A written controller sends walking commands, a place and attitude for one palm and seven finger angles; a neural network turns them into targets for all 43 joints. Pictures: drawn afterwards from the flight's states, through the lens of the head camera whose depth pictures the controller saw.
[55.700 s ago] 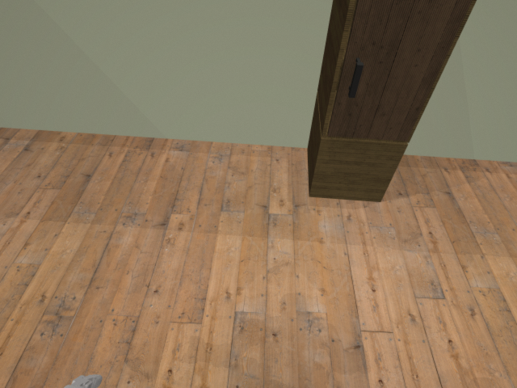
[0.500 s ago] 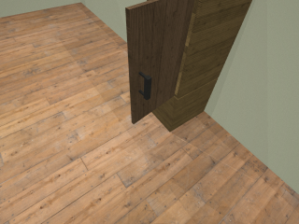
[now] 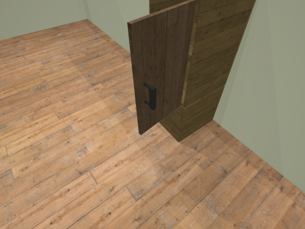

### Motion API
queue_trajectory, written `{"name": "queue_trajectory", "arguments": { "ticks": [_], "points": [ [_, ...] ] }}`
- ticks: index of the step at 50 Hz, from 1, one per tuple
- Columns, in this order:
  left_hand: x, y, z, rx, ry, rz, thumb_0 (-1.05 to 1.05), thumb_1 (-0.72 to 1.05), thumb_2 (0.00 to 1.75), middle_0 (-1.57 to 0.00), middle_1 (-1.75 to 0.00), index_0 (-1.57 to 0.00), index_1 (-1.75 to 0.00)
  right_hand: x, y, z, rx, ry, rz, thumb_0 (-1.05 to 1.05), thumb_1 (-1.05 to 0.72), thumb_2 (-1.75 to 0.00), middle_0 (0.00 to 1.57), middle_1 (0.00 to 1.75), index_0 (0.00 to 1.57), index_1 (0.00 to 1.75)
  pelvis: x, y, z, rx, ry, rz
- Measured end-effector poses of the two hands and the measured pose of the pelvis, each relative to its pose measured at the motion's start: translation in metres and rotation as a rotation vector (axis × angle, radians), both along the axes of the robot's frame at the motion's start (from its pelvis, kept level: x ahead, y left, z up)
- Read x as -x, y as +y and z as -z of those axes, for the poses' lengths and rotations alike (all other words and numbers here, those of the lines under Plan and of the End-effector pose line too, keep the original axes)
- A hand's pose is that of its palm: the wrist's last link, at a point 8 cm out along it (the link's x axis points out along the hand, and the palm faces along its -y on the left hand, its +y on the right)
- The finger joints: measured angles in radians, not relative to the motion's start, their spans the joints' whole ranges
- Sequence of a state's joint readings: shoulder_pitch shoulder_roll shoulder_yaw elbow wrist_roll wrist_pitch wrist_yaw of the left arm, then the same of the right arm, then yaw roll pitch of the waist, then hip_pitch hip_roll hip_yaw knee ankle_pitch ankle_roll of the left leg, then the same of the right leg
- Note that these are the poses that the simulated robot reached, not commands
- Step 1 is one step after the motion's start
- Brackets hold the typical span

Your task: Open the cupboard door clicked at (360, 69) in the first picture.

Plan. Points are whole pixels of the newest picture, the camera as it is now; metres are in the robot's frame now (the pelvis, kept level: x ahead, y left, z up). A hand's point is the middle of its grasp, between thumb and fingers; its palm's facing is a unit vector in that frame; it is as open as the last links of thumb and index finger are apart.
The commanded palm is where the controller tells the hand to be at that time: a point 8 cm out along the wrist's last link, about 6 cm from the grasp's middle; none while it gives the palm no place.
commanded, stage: let the arm hang, fingers relaxed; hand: left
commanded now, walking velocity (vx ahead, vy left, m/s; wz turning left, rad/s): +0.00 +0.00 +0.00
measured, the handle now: (149, 96) +0.65 +0.05 -0.07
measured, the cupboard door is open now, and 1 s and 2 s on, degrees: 98 98 98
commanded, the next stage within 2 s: look to check the result in 0.24 s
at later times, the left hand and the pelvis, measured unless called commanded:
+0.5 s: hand out of the picture +0.07 +0.23 -0.16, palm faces +0.00 -0.95 -0.30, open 7.4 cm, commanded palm none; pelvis +0.02 +0.00 +0.00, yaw +0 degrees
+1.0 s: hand out of the picture +0.10 +0.23 -0.16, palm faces -0.01 -0.95 -0.31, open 7.4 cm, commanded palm none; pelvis +0.03 +0.00 +0.00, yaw +0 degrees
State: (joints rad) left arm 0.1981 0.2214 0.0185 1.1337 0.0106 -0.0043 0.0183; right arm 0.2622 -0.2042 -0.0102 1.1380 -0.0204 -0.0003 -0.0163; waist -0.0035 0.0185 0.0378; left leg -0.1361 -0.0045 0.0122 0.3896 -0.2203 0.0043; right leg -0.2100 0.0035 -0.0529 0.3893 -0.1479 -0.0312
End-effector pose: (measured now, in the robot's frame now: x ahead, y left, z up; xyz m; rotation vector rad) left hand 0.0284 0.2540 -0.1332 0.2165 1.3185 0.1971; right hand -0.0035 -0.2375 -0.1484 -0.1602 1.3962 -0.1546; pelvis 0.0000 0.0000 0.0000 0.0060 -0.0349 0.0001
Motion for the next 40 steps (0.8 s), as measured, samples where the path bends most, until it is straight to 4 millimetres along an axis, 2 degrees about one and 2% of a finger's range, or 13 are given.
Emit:
{"name": "queue_trajectory", "arguments": {
  "ticks": [10,27,40],
  "points": [
    [-0.028,-0.001,0.0,0.015,-0.054,0.027,0.01,0.91,0.89,-0.2,-0.3,-0.2,-0.3,-0.023,-0.012,-0.008,0.038,-0.048,-0.013,0.0,-0.91,-0.89,0.2,0.3,0.2,0.3,-0.005,0.001,-0.001,0.001,0.004,0.001],
    [-0.035,0.021,-0.009,-0.043,-0.022,0.024,0.01,0.91,0.89,-0.2,-0.3,-0.2,-0.3,-0.054,-0.024,-0.011,0.058,-0.061,-0.04,0.0,-0.91,-0.89,0.21,0.3,0.21,0.3,-0.017,0.001,-0.003,0.001,0.01,-0.003],
    [-0.052,0.021,-0.012,-0.05,-0.042,0.034,0.01,0.91,0.89,-0.2,-0.3,-0.2,-0.3,-0.077,-0.035,-0.015,0.075,-0.087,-0.058,0.0,-0.91,-0.89,0.21,0.3,0.21,0.3,-0.025,-0.002,-0.004,0.002,0.015,-0.006]
  ]
}}
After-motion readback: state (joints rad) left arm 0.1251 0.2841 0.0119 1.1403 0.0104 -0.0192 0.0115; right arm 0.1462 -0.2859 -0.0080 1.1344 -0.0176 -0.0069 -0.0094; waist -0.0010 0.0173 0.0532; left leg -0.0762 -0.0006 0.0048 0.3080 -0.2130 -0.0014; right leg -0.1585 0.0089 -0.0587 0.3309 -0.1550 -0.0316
